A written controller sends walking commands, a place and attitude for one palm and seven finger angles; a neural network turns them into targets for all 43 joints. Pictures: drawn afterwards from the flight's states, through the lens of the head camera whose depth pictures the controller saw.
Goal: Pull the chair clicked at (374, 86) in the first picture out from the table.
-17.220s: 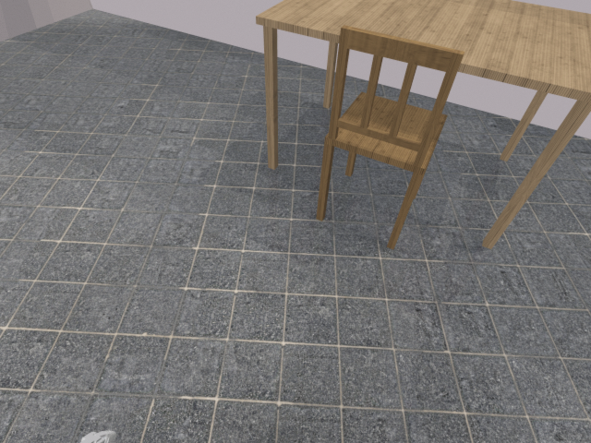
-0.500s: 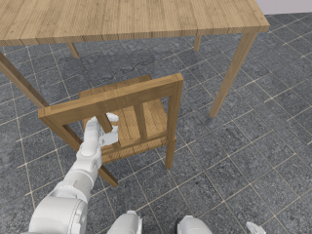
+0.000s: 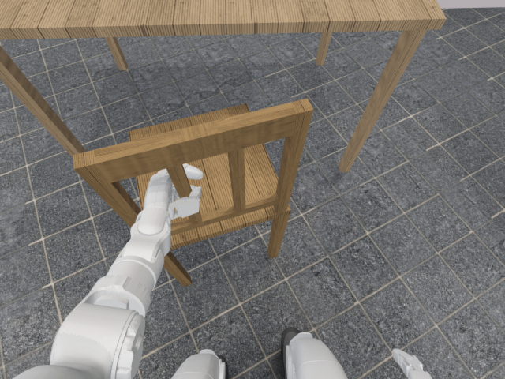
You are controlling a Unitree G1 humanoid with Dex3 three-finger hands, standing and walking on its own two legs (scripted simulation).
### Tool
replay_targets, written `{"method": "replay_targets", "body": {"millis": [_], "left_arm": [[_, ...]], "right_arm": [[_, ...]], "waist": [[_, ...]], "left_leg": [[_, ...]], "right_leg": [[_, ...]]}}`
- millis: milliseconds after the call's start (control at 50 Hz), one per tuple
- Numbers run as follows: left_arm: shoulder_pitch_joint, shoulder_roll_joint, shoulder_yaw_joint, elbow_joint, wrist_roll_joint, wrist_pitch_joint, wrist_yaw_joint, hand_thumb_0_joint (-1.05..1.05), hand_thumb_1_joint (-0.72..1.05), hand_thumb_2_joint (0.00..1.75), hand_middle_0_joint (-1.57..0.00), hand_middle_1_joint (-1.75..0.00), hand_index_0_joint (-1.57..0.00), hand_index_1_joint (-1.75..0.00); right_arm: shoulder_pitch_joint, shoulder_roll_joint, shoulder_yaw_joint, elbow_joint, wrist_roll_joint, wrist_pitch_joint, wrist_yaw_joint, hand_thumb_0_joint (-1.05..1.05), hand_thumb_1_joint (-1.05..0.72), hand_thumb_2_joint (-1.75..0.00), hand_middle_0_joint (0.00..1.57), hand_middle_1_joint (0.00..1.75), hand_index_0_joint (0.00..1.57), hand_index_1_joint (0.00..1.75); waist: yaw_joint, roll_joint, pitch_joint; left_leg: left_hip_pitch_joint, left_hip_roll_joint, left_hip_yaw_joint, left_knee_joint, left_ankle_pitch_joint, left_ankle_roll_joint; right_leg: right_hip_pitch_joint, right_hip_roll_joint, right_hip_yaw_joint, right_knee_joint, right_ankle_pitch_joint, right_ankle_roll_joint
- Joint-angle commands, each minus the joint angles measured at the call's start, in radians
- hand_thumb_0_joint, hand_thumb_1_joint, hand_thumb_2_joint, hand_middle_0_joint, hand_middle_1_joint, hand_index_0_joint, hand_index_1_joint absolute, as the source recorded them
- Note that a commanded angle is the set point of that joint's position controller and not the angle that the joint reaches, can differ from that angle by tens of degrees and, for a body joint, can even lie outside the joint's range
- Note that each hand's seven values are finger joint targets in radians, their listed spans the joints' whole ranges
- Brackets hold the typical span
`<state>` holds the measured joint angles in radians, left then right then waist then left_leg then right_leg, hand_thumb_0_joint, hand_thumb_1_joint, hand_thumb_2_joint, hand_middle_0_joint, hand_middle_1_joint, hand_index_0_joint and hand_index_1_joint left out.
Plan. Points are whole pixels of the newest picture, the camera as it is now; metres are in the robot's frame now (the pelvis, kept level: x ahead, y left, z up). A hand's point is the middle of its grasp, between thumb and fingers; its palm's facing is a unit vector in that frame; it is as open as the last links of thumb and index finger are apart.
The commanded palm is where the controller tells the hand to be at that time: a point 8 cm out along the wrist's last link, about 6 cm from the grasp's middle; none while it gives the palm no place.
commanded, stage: step backward, pulling the chair out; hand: left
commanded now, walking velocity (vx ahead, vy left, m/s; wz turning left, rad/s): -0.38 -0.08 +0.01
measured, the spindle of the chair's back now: (186, 195) +0.43 +0.12 -0.09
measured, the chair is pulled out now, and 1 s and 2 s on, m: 0.22 0.39 0.62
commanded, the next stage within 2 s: stop walking, hand still on the chair in 1.46 s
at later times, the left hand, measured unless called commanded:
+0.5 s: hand (187, 236) +0.34 +0.10 -0.05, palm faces -0.05 -0.99 -0.16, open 5.5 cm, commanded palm +0.33 +0.16 -0.04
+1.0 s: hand (180, 300) +0.23 +0.11 -0.04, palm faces -0.06 -0.99 -0.15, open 5.4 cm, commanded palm +0.23 +0.16 -0.04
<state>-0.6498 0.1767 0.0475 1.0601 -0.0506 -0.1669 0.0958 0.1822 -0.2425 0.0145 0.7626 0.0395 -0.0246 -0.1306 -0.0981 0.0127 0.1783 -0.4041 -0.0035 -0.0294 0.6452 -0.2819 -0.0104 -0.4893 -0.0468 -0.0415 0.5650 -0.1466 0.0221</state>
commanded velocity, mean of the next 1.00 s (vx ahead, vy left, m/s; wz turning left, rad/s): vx -0.38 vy -0.03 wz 0.03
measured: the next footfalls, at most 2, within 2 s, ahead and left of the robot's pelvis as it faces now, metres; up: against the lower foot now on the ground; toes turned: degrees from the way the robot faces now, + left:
right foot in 0.12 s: -0.02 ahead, -0.14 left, +0.00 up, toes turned -1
left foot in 0.36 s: +0.01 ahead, +0.12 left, +0.00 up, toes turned -2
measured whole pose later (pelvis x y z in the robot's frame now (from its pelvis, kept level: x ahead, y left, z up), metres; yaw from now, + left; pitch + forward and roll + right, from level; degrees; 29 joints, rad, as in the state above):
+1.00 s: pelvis -0.16 +0.01 +0.01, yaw +1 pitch +3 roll +0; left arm -0.66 0.16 0.01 1.08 -0.05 -0.14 0.08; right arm 0.19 -0.26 -0.02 0.74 0.02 -0.02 -0.12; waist -0.07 -0.01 0.19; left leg -0.32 0.01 0.02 0.55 -0.28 0.00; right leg -0.46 -0.04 -0.01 0.67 -0.29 0.01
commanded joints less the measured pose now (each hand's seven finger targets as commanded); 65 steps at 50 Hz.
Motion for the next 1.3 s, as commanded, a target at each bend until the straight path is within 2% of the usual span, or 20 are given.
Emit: {"method": "replay_targets", "body": {"millis": [0, 40, 140, 180, 240, 360, 440, 520, 580, 620, 680, 800, 860, 900, 980, 1080, 1120, 1140, 1180, 1280], "left_arm": [[-0.335, 0.127, -0.024, -0.245, 0.015, -0.075, -0.018, 0.0, 0.9, 0.9, -0.5, -1.45, -0.5, -1.45], [-0.348, 0.118, -0.012, -0.22, 0.018, -0.085, -0.012, 0.0, 0.9, 0.9, -0.5, -1.45, -0.5, -1.45], [-0.364, 0.148, -0.008, -0.195, 0.047, -0.126, -0.011, 0.0, 0.9, 0.9, -0.5, -1.45, -0.5, -1.45], [-0.329, 0.219, 0.037, -0.154, 0.03, -0.122, -0.004, 0.0, 0.9, 0.9, -0.5, -1.45, -0.5, -1.45], [-0.292, 0.235, 0.034, -0.143, 0.026, -0.098, -0.01, 0.0, 0.9, 0.9, -0.5, -1.45, -0.5, -1.45], [-0.3, 0.194, 0.006, -0.185, 0.007, -0.083, -0.006, 0.0, 0.9, 0.9, -0.5, -1.45, -0.5, -1.45], [-0.321, 0.139, -0.006, -0.23, 0.024, -0.092, -0.014, 0.0, 0.9, 0.9, -0.5, -1.45, -0.5, -1.45], [-0.311, 0.149, 0.004, -0.21, 0.03, -0.102, -0.012, 0.0, 0.9, 0.9, -0.5, -1.45, -0.5, -1.45], [-0.301, 0.208, 0.031, -0.191, 0.028, -0.104, -0.011, 0.0, 0.9, 0.9, -0.5, -1.45, -0.5, -1.45], [-0.298, 0.258, 0.047, -0.179, 0.021, -0.104, -0.006, 0.0, 0.9, 0.9, -0.5, -1.45, -0.5, -1.45], [-0.267, 0.254, 0.05, -0.146, 0.023, -0.05, -0.006, 0.0, 0.9, 0.9, -0.5, -1.45, -0.5, -1.45], [-0.292, 0.193, 0.012, -0.152, 0.004, -0.011, -0.004, 0.0, 0.9, 0.9, -0.5, -1.45, -0.5, -1.45], [-0.359, 0.124, -0.044, -0.195, -0.005, -0.021, -0.017, 0.0, 0.9, 0.9, -0.5, -1.45, -0.5, -1.45], [-0.397, 0.08, -0.065, -0.222, 0.012, -0.035, -0.028, 0.0, 0.9, 0.9, -0.5, -1.45, -0.5, -1.45], [-0.357, 0.096, -0.022, -0.18, 0.021, -0.074, -0.019, 0.0, 0.9, 0.9, -0.5, -1.45, -0.5, -1.45], [-0.353, 0.154, -0.002, -0.129, 0.04, -0.106, -0.02, 0.0, 0.9, 0.9, -0.5, -1.45, -0.5, -1.45], [-0.335, 0.224, 0.036, -0.123, 0.021, -0.106, -0.008, 0.0, 0.9, 0.9, -0.5, -1.45, -0.5, -1.45], [-0.308, 0.233, 0.037, -0.107, 0.019, -0.09, -0.012, 0.0, 0.9, 0.9, -0.5, -1.45, -0.5, -1.45], [-0.281, 0.224, 0.04, -0.093, 0.018, -0.058, -0.012, 0.0, 0.9, 0.9, -0.5, -1.45, -0.5, -1.45], [-0.286, 0.198, 0.026, -0.11, 0.006, -0.036, -0.004, 0.0, 0.9, 0.9, -0.5, -1.45, -0.5, -1.45]], "right_arm": [[0.046, -0.138, -0.054, -0.11, -0.027, -0.014, -0.004, 0.0, -0.9, -0.9, 0.2, 0.3, 0.2, 0.3], [0.078, -0.13, -0.064, -0.093, -0.032, -0.022, 0.01, 0.0, -0.9, -0.9, 0.2, 0.3, 0.2, 0.3], [0.146, -0.143, -0.074, -0.044, -0.026, -0.044, 0.03, 0.0, -0.9, -0.9, 0.2, 0.3, 0.2, 0.3], [0.138, -0.151, -0.087, -0.045, -0.003, -0.043, 0.008, 0.0, -0.9, -0.9, 0.2, 0.3, 0.2, 0.3], [0.059, -0.138, -0.067, -0.075, 0.0, -0.048, -0.008, 0.0, -0.9, -0.9, 0.2, 0.3, 0.2, 0.3], [0.085, -0.178, -0.076, -0.08, 0.003, -0.038, -0.02, 0.0, -0.9, -0.9, 0.2, 0.3, 0.2, 0.3], [0.076, -0.135, -0.075, -0.102, -0.032, -0.024, 0.015, 0.0, -0.9, -0.9, 0.2, 0.3, 0.2, 0.3], [0.11, -0.138, -0.079, -0.087, -0.029, -0.039, 0.036, 0.0, -0.9, -0.9, 0.2, 0.3, 0.2, 0.3], [0.114, -0.148, -0.086, -0.078, -0.009, -0.043, 0.027, 0.0, -0.9, -0.9, 0.2, 0.3, 0.2, 0.3], [0.091, -0.137, -0.084, -0.089, 0.008, -0.051, 0.006, 0.0, -0.9, -0.9, 0.2, 0.3, 0.2, 0.3], [0.042, -0.14, -0.057, -0.074, -0.006, -0.058, -0.005, 0.0, -0.9, -0.9, 0.2, 0.3, 0.2, 0.3], [0.087, -0.164, -0.053, -0.037, 0.0, -0.033, -0.033, 0.0, -0.9, -0.9, 0.2, 0.3, 0.2, 0.3], [0.097, -0.181, -0.072, -0.07, 0.007, -0.016, -0.026, 0.0, -0.9, -0.9, 0.2, 0.3, 0.2, 0.3], [0.052, -0.136, -0.059, -0.095, -0.026, -0.006, -0.007, 0.0, -0.9, -0.9, 0.2, 0.3, 0.2, 0.3], [0.12, -0.136, -0.076, -0.074, -0.03, -0.017, 0.031, 0.0, -0.9, -0.9, 0.2, 0.3, 0.2, 0.3], [0.111, -0.14, -0.07, -0.043, -0.02, -0.041, 0.039, 0.0, -0.9, -0.9, 0.2, 0.3, 0.2, 0.3], [0.117, -0.142, -0.086, -0.045, 0.003, -0.052, 0.008, 0.0, -0.9, -0.9, 0.2, 0.3, 0.2, 0.3], [0.071, -0.141, -0.079, -0.061, 0.007, -0.059, 0.003, 0.0, -0.9, -0.9, 0.2, 0.3, 0.2, 0.3], [0.056, -0.131, -0.058, -0.047, -0.003, -0.064, -0.003, 0.0, -0.9, -0.9, 0.2, 0.3, 0.2, 0.3], [0.085, -0.15, -0.049, -0.021, -0.004, -0.048, -0.03, 0.0, -0.9, -0.9, 0.2, 0.3, 0.2, 0.3]], "waist": [[0.055, 0.24, -0.519], [0.06, 0.184, -0.494], [0.03, 0.141, -0.602], [0.029, -0.036, -0.651], [0.062, -0.072, -0.56], [0.042, -0.04, -0.546], [0.05, 0.256, -0.562], [0.042, 0.187, -0.553], [0.045, 0.074, -0.563], [0.044, -0.114, -0.599], [0.072, -0.068, -0.543], [0.052, -0.12, -0.58], [0.043, -0.004, -0.566], [0.043, 0.247, -0.537], [0.041, 0.153, -0.541], [0.045, 0.146, -0.487], [0.041, -0.145, -0.596], [0.064, -0.144, -0.575], [0.076, -0.102, -0.534], [0.054, -0.129, -0.571]], "left_leg": [[0.156, 0.276, -0.232, -0.225, 0.559, 0.104], [0.255, 0.297, -0.242, -0.155, 0.728, 0.134], [0.359, 0.207, -0.116, 0.013, 0.878, 0.042], [0.179, 0.135, -0.047, 0.064, 0.529, -0.018], [0.01, 0.039, -0.056, 0.158, -0.16, -0.037], [0.233, 0.175, -0.099, -0.16, 0.596, 0.032], [0.32, 0.285, -0.22, -0.164, 0.803, 0.112], [0.4, 0.275, -0.195, -0.063, 0.91, 0.11], [0.214, 0.195, -0.105, -0.011, 0.614, 0.035], [0.077, 0.044, -0.002, 0.16, 0.004, -0.041], [-0.028, 0.033, -0.104, 0.271, -0.25, -0.041], [0.143, 0.07, -0.02, -0.15, 0.113, -0.03], [0.345, 0.196, -0.046, -0.174, 0.648, 0.022], [0.308, 0.271, -0.145, -0.211, 0.772, 0.071], [0.548, 0.312, -0.167, -0.076, 1.08, 0.121], [0.286, 0.221, -0.082, -0.009, 0.706, 0.029], [0.121, 0.08, 0.015, 0.131, 0.085, -0.044], [0.039, 0.038, -0.029, 0.219, -0.189, -0.044], [0.0, 0.045, -0.086, 0.234, -0.258, -0.042], [0.157, 0.065, -0.007, -0.141, 0.05, -0.036]], "right_leg": [[0.23, -0.002, 0.039, 0.213, -0.121, -0.007], [0.15, 0.009, 0.055, 0.192, -0.247, -0.023], [0.295, -0.038, 0.088, -0.077, 0.382, -0.035], [0.484, -0.139, 0.152, -0.044, 0.733, -0.076], [0.443, -0.288, 0.214, -0.109, 0.677, -0.143], [0.351, -0.056, 0.054, -0.019, 0.41, -0.009], [0.185, 0.015, 0.062, 0.155, -0.21, -0.021], [0.204, 0.019, 0.077, 0.008, -0.059, -0.024], [0.375, -0.043, 0.11, -0.078, 0.366, -0.038], [0.478, -0.242, 0.245, -0.116, 0.73, -0.112], [0.448, -0.343, 0.261, -0.101, 0.726, -0.189], [0.496, -0.228, 0.12, -0.037, 0.736, -0.083], [0.318, -0.058, 0.039, 0.001, 0.439, -0.002], [0.217, -0.022, 0.03, 0.186, -0.054, -0.009], [0.101, 0.018, 0.051, 0.081, -0.176, -0.024], [0.325, -0.059, 0.096, -0.114, 0.372, -0.043], [0.512, -0.216, 0.214, -0.102, 0.826, -0.112], [0.491, -0.29, 0.253, -0.123, 0.83, -0.147], [0.446, -0.322, 0.242, -0.115, 0.703, -0.179], [0.456, -0.213, 0.115, -0.053, 0.639, -0.085]]}}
